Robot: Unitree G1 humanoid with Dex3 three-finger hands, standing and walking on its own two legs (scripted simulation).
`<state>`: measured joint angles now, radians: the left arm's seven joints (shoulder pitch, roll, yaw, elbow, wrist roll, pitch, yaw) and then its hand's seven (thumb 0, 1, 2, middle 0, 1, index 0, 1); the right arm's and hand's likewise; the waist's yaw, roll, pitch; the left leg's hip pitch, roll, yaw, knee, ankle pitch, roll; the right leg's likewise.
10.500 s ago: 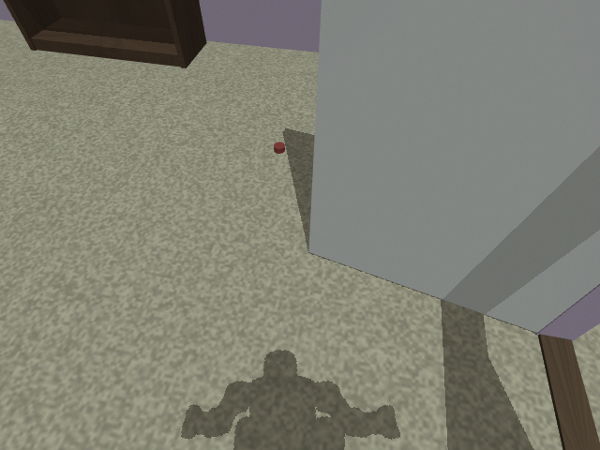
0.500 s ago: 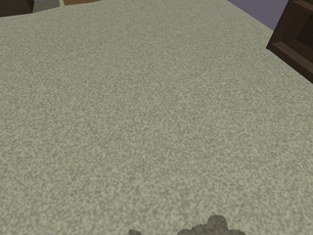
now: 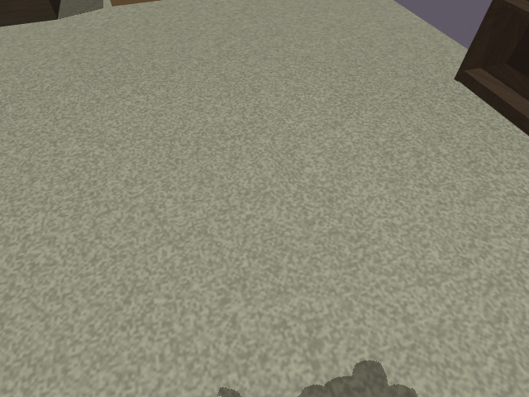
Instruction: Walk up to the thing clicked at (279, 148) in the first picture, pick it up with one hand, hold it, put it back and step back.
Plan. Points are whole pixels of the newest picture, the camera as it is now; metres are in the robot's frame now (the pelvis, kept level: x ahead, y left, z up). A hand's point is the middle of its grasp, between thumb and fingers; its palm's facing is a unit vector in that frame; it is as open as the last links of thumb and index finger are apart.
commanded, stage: stand
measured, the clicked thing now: out of the picture +0.11 -1.28 -0.77
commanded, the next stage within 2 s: walk up in 0.92 s
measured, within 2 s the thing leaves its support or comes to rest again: neither
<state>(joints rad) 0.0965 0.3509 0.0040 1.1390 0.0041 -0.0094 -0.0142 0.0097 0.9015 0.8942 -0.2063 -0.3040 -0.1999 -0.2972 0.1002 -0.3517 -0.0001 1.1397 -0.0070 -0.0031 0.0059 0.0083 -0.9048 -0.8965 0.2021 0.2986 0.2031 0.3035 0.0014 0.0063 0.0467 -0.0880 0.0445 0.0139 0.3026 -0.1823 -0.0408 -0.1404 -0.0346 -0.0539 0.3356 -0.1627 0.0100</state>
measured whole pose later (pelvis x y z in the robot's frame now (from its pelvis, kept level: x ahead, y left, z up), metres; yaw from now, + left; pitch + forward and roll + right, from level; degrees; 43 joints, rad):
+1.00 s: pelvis +0.01 +0.00 +0.00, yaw +0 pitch -1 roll +0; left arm 0.15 0.36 0.05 1.09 0.03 -0.02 -0.05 0.01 0.90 0.89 -0.21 -0.30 -0.20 -0.30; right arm 0.16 -0.36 -0.04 1.09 -0.02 -0.01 0.04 0.01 -0.90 -0.90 0.20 0.30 0.20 0.30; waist 0.01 0.01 0.02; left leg -0.13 0.05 0.01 0.44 -0.40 0.01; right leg -0.17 -0.02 -0.05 0.44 -0.34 -0.03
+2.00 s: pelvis +0.39 +0.03 -0.03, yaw -1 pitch -2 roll -1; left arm 0.33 0.43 0.06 0.86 0.01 -0.06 -0.06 0.01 0.90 0.89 -0.21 -0.30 -0.20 -0.30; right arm 0.30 -0.43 -0.09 0.87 -0.03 -0.06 0.07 0.01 -0.90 -0.90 0.20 0.30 0.20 0.30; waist 0.03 -0.01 0.06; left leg -0.41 0.08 0.06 0.58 -0.14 0.01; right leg -0.14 -0.05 -0.08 0.64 -0.45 -0.01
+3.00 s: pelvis +0.72 +0.02 -0.02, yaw -1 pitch -2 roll +0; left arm 0.29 0.43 0.03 0.88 -0.01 -0.04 -0.01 0.01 0.90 0.89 -0.21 -0.30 -0.20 -0.30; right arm 0.23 -0.39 -0.04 0.82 -0.01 -0.04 0.03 0.01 -0.90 -0.90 0.20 0.30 0.21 0.30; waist 0.00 -0.03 0.11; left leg -0.35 0.05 0.07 0.63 -0.25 0.02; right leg -0.44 -0.07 -0.03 0.88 -0.41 -0.02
